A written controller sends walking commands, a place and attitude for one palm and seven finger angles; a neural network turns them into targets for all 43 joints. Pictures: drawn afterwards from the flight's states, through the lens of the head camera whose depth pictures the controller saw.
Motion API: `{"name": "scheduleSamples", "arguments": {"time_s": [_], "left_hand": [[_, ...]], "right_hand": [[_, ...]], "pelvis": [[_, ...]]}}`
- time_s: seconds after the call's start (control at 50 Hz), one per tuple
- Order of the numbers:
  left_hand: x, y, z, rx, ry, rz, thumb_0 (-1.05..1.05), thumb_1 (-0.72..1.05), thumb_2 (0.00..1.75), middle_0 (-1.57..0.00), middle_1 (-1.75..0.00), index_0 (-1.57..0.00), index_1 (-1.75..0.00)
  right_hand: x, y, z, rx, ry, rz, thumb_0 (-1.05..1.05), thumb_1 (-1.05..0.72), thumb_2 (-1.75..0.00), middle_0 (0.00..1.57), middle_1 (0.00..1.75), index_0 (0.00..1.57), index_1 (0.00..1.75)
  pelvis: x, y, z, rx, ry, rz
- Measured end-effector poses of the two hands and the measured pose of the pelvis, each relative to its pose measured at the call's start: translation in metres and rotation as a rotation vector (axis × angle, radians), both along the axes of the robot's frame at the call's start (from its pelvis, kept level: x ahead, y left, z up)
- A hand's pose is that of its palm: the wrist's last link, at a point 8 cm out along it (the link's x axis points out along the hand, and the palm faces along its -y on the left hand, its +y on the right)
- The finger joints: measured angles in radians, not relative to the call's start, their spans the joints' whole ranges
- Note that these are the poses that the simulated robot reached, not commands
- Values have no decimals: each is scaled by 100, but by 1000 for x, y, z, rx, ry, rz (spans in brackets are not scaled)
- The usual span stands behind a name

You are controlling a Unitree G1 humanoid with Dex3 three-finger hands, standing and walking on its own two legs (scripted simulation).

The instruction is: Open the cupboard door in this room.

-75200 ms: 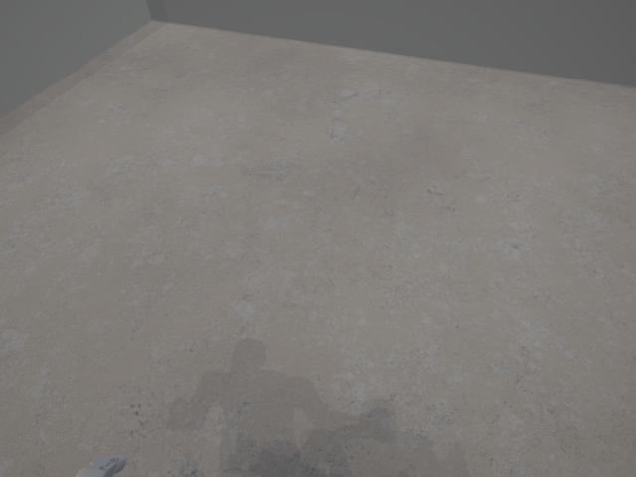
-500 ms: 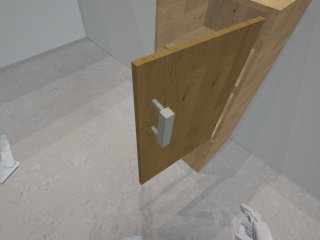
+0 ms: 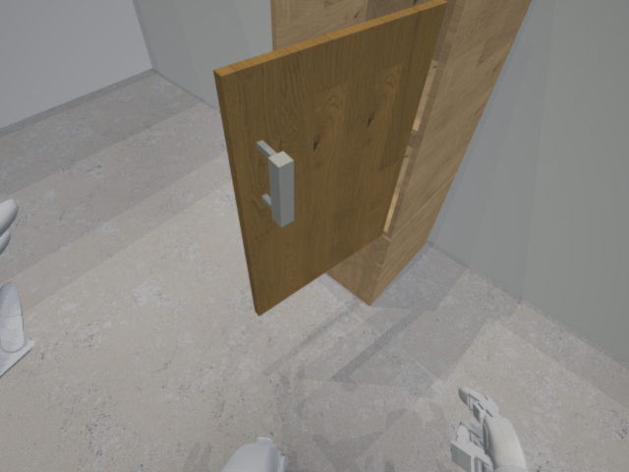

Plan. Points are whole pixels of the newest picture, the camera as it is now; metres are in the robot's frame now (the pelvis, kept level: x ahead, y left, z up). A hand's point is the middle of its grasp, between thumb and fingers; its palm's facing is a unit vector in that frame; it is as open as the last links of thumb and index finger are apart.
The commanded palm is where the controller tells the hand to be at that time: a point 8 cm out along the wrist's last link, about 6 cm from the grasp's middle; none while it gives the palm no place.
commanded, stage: stop stepping back and stand still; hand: left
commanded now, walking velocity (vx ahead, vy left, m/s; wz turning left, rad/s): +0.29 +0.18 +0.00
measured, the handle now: (273, 183) +0.49 +0.11 +0.08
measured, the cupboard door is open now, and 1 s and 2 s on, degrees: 80 80 80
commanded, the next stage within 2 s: let the arm hang, fingers relaxed in 0.74 s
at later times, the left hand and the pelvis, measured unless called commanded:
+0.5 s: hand out of the picture +0.08 +0.31 +0.17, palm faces +0.46 -0.75 -0.47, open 7.4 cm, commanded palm +0.03 +0.34 +0.18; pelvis -0.10 +0.03 +0.00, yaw +2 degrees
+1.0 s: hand out of the picture +0.10 +0.29 -0.06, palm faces +0.14 -0.92 -0.35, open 7.4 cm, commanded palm none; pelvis -0.10 +0.06 -0.01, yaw +3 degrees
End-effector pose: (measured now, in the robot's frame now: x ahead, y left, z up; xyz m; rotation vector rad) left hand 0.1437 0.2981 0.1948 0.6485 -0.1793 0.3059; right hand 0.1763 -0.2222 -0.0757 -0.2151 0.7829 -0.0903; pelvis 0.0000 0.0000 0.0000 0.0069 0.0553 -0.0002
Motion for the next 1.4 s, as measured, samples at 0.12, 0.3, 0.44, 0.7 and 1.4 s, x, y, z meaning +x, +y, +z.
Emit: {"name": "scheduleSamples", "arguments": {"time_s": [0.12, 0.3, 0.44, 0.7, 1.4], "left_hand": [[-21, 18, -21, -140, -49, 160, 1, 89, 90, -22, -30, -22, -30], [-49, 28, -16, -138, -139, 30, 2, 89, 90, -21, -30, -21, -30], [-90, 43, -1, -57, -130, 47, 1, 89, 90, -22, -30, -21, -30], [-112, 34, -19, -137, -102, 109, 2, 89, 90, -21, -30, -21, -30], [-262, -15, -334, -679, 1492, 488, -1, 95, 90, -20, -30, -20, -30]], "right_hand": [[-45, -24, 6, -77, 8, -61, 1, -91, -90, 20, 30, 20, 30], [-87, -4, 28, -112, -93, -77, 1, -91, -90, 20, 29, 20, 30], [-124, 36, 15, -18, -105, -42, 1, -91, -90, 20, 29, 20, 30], [-159, 29, -15, -19, 51, -21, 1, -90, -90, 21, 30, 20, 30], [-269, 48, -68, 10, 703, -92, 0, -93, -90, 20, 29, 20, 30]], "pelvis": [[-18, 4, 4, 15, -26, 11], [-64, 26, 0, -2, -69, 21], [-92, 35, 4, -26, -79, 23], [-111, 29, 1, -15, -71, 14], [-79, 50, 2, -13, -70, 89]]}}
